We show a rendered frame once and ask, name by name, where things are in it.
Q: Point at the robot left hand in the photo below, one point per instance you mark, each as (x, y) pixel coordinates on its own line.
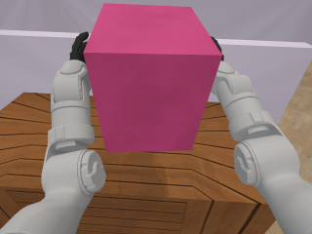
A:
(78, 47)

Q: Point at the robot right upper arm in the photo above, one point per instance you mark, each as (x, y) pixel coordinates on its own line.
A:
(270, 165)

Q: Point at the robot right hand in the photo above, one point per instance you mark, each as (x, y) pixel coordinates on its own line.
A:
(215, 41)

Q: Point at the robot left upper arm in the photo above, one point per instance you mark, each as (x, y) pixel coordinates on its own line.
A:
(70, 181)

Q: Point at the carton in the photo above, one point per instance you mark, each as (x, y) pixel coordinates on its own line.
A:
(151, 70)

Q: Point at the left robot forearm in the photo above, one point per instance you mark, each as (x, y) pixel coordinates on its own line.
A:
(70, 111)

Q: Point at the pedestal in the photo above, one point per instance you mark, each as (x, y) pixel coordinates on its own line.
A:
(193, 191)

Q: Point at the right robot forearm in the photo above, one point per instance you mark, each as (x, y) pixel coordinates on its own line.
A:
(244, 112)

